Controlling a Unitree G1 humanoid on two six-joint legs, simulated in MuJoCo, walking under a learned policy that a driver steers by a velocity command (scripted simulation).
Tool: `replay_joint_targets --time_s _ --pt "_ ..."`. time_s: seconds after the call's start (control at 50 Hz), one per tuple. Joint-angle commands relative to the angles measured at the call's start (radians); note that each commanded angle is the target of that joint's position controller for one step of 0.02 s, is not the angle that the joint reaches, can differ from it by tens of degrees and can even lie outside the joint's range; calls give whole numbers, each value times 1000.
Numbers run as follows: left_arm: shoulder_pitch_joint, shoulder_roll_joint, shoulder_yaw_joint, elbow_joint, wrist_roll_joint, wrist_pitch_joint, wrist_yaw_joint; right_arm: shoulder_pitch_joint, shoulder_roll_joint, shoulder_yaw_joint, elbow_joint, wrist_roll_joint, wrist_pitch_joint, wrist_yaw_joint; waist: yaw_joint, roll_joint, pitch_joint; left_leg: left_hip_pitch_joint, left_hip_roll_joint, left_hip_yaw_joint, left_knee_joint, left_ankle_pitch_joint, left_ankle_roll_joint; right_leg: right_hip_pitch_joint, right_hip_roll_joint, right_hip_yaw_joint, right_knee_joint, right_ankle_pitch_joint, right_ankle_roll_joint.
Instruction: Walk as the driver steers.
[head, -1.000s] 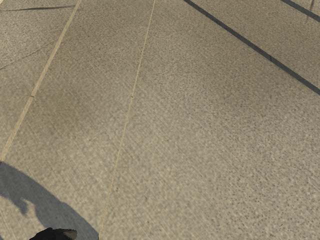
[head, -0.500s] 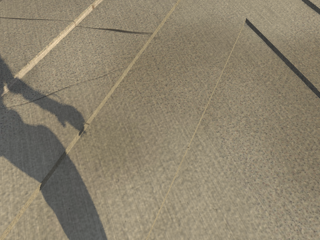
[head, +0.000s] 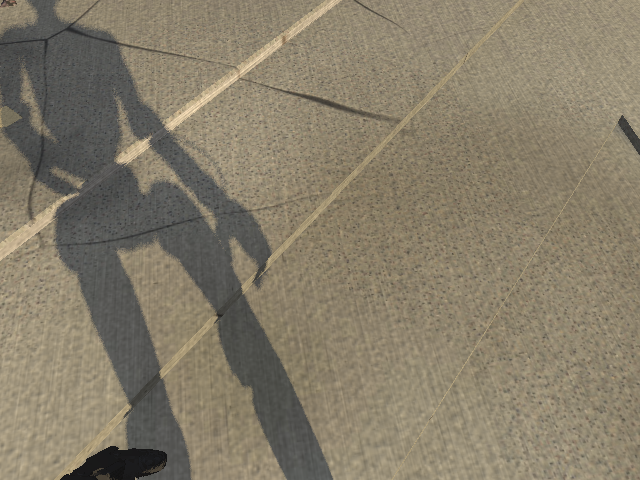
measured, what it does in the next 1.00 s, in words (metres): climbs, turning left: left foot 0.03 m higher, then right foot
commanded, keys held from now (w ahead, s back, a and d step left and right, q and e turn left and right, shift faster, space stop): w+q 0.90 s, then w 0.10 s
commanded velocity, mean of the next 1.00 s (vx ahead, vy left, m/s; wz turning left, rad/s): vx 0.50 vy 0.00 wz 0.58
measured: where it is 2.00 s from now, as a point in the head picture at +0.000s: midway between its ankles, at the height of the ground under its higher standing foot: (179, 362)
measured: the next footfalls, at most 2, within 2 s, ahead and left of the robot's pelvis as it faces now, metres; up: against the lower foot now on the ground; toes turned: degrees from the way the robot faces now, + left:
left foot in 0.50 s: +0.38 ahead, +0.16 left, +0.03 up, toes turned +22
right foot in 0.98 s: +0.72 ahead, +0.12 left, +0.03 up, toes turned +33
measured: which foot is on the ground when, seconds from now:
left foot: down 0.00-0.00, up 0.02-0.48, down 0.50-1.00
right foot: down 0.00-0.50, up 0.52-0.96, down 0.98-1.00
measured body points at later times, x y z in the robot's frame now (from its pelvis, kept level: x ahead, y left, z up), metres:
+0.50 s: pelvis +0.25 +0.04 +0.01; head +0.29 +0.05 +0.46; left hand +0.15 +0.28 -0.13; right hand +0.54 -0.10 -0.06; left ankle +0.34 +0.14 -0.68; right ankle +0.12 -0.12 -0.72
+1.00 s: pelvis +0.51 +0.15 +0.05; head +0.53 +0.17 +0.50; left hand +0.57 +0.45 -0.04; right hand +0.65 -0.10 -0.07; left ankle +0.35 +0.14 -0.69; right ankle +0.69 +0.11 -0.66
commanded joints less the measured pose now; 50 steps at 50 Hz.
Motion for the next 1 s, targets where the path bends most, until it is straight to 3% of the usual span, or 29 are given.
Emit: replay_joint_targets --time_s 0.02,0.04,0.06,0.08,0.1,0.12,0.16,0.2,0.26,0.32,0.36,0.4,0.42,0.46,0.48,0.5,0.52,0.54,0.56,0.58,0.6,0.62,0.66,0.7,0.74,0.82,0.9,0.96,1.0 --pt "360 324 97 8 34 -7 33 39 9 10 -146 41 -26 7 138 -301 -383 -531 -35 91 681 -92 -23 780 -468 677 -205 -245 -184" --pt "298 243 93 -2 19 10 25 27 -88 2 -112 0 -7 -4 123 -152 -299 -628 63 96 802 -41 -12 677 -440 743 -229 -454 -203" --pt "234 149 70 -14 8 13 22 -46 -103 -4 -112 -13 0 4 120 -42 -155 -639 105 110 806 55 -16 531 -389 576 -252 -486 -183" --pt "195 110 59 -10 7 11 18 -84 -86 0 -121 -14 2 13 106 -12 -81 -623 137 125 769 114 -22 428 -335 434 -276 -366 -161" --pt "202 100 55 2 6 4 19 -101 -72 2 -126 -20 9 24 99 -45 -49 -607 162 132 746 136 -28 372 -295 326 -292 -251 -142" --pt "219 97 55 18 3 -4 20 -94 -58 5 -128 -26 22 34 91 -80 -35 -588 173 144 758 146 -35 331 -265 246 -308 -172 -134" --pt "268 99 59 43 -5 -23 9 -121 -35 9 -149 -25 38 39 88 -96 -51 -643 172 162 858 143 -35 347 -270 185 -309 -50 -151" --pt "286 100 64 61 -11 -34 1 -179 -23 13 -184 -23 47 40 80 -81 -37 -741 189 151 912 156 -33 358 -286 132 -332 -38 -159" --pt "319 91 65 90 -4 -34 2 -289 -4 23 -242 -27 54 42 83 -58 3 -863 204 150 908 209 -44 359 -276 32 -364 -31 -146" --pt "347 99 66 106 -4 -34 5 -379 6 34 -288 -32 52 52 102 -56 23 -872 210 208 739 249 -52 381 -253 -85 -372 132 -138" --pt "343 111 68 110 -7 -32 8 -432 27 46 -310 -27 46 66 112 -65 28 -796 219 249 553 285 -41 386 -243 -148 -377 194 -129" --pt "368 140 77 121 -9 -25 13 -475 40 54 -332 -27 45 77 130 -70 23 -744 211 305 438 228 -17 442 -270 -178 -362 288 -127" --pt "373 147 79 126 -8 -19 15 -473 42 55 -336 -26 46 77 129 -73 17 -714 201 330 391 190 0 475 -279 -200 -329 371 -120" --pt "380 170 83 135 -6 -8 18 -417 26 47 -328 -21 46 63 99 -106 -44 -567 122 393 311 97 42 518 -281 -250 -171 786 -102" --pt "391 194 89 140 -5 1 20 -335 4 36 -310 -20 42 56 64 -120 -105 -466 66 407 265 66 65 546 -285 -259 -21 951 -98" --pt "378 212 93 131 -13 9 20 -177 -20 19 -264 -24 28 50 -12 -105 -197 -244 15 392 153 127 91 479 -270 -282 204 925 -82" --pt "377 185 86 94 -16 6 17 -38 -106 -16 -226 -38 22 40 -75 7 -300 30 108 192 38 89 125 263 -246 -281 494 572 -44" --pt "371 54 57 -10 -16 -2 -8 -81 -258 -52 -241 -26 28 23 13 321 -344 262 435 -437 -146 22 263 -186 -37 -224 863 -408 25" --pt "241 129 70 -33 6 -11 -14 -44 -237 -57 -259 -7 35 13 -56 134 -362 236 452 -600 -237 107 277 -283 -25 10 973 -342 18" --pt "207 99 66 -55 -14 -17 -17 -82 -199 -47 -231 -15 35 2 -11 93 -228 133 450 -430 -214 197 269 -327 -72 24 971 -251 12" --pt "230 84 58 -43 -15 -21 -10 -102 -140 -33 -213 -9 28 -2 38 34 -114 -18 405 -319 -215 335 232 -284 -107 10 879 -217 12" --pt "248 80 59 -39 -6 -15 -7 -144 -110 -24 -212 -6 17 -3 83 19 -64 -124 347 -227 -221 428 203 -227 -127 15 814 -225 17" --pt "290 82 59 -32 15 25 -5 -191 -68 -10 -214 1 2 3 139 39 -69 -229 281 -112 -249 515 189 -127 -134 22 738 -248 32" --pt "269 72 56 -36 17 48 -9 -167 -75 -12 -201 0 -11 6 138 28 -68 -246 247 -65 -279 547 194 -120 -125 -6 635 -229 48" --pt "209 62 53 -49 16 53 -11 -122 -90 -16 -189 -3 -18 6 114 28 -58 -219 244 -72 -305 549 191 -162 -118 -16 565 -154 56" --pt "46 54 47 -91 11 52 -14 -36 -102 -22 -161 3 -19 5 49 59 -26 -118 236 -97 -315 496 165 -238 -94 -8 356 -12 68" --pt "-71 60 42 -123 0 42 -19 31 -115 -27 -143 -5 -20 -1 2 79 -21 -18 249 -127 -250 602 154 -239 -51 -8 220 15 63" --pt "-76 63 41 -134 -5 26 -19 34 -114 -24 -135 -10 -19 -13 5 98 -29 41 280 -147 -197 735 127 -171 -28 -15 141 -5 24" --pt "17 77 50 -109 -5 19 -11 3 -121 -20 -132 -9 -22 -13 53 102 -44 -3 265 -128 -135 887 85 27 27 -52 47 -89 -8"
